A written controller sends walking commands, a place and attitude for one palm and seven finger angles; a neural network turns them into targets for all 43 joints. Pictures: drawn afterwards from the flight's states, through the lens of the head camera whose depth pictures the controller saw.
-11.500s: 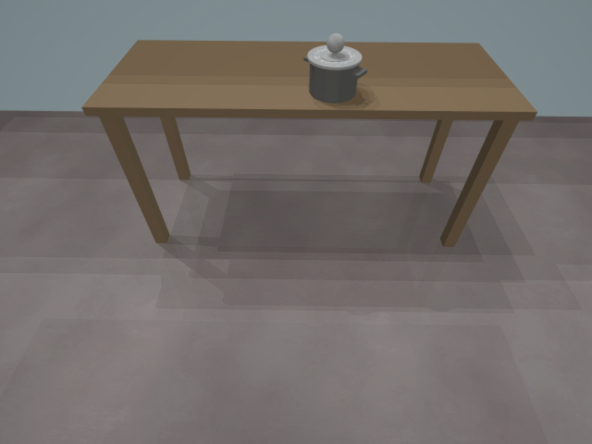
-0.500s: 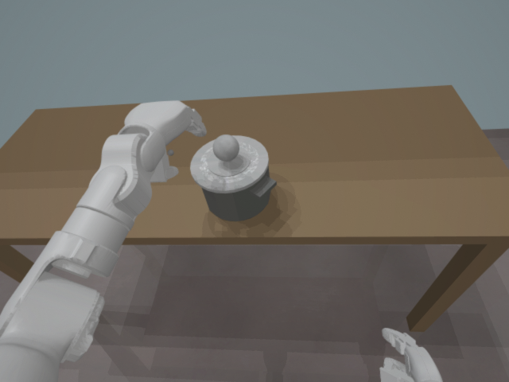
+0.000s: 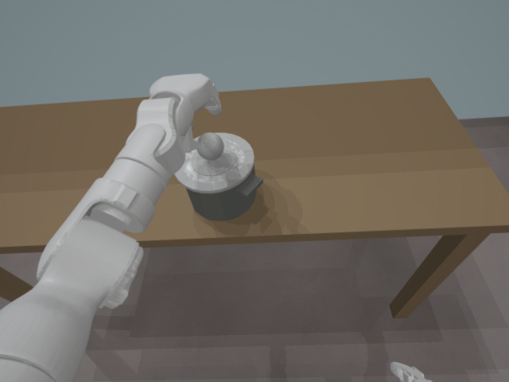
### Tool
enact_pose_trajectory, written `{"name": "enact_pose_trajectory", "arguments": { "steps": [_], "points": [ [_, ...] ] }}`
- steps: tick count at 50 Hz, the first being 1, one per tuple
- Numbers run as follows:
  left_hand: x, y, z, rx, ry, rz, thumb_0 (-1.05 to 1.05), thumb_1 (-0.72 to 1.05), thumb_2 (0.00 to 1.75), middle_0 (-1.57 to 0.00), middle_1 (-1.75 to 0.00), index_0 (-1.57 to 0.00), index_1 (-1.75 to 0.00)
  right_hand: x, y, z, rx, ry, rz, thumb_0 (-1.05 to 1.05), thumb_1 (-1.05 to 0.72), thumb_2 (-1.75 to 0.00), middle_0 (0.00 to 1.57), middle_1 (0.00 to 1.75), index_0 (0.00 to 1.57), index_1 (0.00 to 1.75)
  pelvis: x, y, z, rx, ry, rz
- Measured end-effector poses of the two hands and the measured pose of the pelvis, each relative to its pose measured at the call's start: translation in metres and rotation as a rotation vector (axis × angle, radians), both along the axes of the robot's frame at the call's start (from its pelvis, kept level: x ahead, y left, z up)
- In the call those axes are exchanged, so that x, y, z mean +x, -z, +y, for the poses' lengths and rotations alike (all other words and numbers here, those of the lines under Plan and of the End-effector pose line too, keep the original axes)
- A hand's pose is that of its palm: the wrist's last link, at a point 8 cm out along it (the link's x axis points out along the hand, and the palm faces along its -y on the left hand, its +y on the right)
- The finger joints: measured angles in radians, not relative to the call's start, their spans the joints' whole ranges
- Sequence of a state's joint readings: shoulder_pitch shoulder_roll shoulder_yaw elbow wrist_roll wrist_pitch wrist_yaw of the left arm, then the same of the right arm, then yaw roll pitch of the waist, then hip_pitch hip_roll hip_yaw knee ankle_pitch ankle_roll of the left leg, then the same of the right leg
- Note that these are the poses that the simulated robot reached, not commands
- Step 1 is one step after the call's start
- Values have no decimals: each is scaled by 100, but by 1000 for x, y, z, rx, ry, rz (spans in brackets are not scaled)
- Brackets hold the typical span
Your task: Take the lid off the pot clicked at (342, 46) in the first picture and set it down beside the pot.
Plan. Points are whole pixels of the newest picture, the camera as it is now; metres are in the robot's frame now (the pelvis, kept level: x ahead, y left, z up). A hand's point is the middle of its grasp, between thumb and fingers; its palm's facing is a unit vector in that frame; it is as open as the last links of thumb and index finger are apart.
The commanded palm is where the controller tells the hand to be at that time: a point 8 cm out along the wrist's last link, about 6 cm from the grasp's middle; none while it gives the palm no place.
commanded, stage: move the open hand above the knob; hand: left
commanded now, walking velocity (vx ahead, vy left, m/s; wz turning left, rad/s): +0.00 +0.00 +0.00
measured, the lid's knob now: (210, 146) +0.53 +0.08 +0.07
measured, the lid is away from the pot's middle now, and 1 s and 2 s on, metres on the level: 0.00 0.00 0.00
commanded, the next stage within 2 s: lower the open fingers around the knob in 0.96 s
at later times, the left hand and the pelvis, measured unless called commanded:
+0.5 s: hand (193, 119) +0.49 +0.09 +0.16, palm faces -0.26 -0.04 -0.97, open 10.5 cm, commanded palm +0.48 +0.09 +0.22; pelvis +0.01 +0.00 +0.00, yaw -2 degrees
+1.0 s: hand (197, 116) +0.50 +0.08 +0.16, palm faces -0.26 -0.04 -0.97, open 10.5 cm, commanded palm +0.49 +0.09 +0.22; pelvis +0.01 +0.01 +0.00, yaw -1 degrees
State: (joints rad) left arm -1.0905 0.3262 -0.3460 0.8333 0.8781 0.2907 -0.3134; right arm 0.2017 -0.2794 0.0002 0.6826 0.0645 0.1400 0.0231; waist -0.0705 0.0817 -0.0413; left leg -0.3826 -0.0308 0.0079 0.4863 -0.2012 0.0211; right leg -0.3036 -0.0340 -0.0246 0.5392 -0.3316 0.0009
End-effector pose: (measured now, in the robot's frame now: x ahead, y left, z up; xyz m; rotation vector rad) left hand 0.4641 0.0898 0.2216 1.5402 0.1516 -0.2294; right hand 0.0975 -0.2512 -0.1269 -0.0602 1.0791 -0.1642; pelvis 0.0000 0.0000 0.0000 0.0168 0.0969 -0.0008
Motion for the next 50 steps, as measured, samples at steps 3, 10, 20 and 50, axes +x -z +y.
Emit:
{"name": "enact_pose_trajectory", "arguments": {
  "steps": [3,10,20,50],
  "points": [
    [7,-2,-10,-3,14,-5,0,-37,150,-82,-8,-82,-8,-13,3,-1,-7,20,23,1,-91,-90,20,30,20,30,1,0,1,0,4,10],
    [20,-4,-24,-19,4,-8,0,-37,150,-82,-8,-82,-8,-41,8,-3,-9,69,81,1,-91,-90,20,30,20,30,4,-1,2,2,23,32],
    [23,-1,-15,-29,-20,9,0,-37,150,-82,-8,-82,-8,-43,6,-7,-19,90,71,1,-91,-90,20,30,20,30,8,-2,0,2,33,28],
    [29,2,-7,-15,-35,18,0,-37,150,-82,-8,-82,-8,-19,3,5,-9,55,44,1,-91,-90,20,30,20,30,10,0,5,-3,21,50]
  ]
}}
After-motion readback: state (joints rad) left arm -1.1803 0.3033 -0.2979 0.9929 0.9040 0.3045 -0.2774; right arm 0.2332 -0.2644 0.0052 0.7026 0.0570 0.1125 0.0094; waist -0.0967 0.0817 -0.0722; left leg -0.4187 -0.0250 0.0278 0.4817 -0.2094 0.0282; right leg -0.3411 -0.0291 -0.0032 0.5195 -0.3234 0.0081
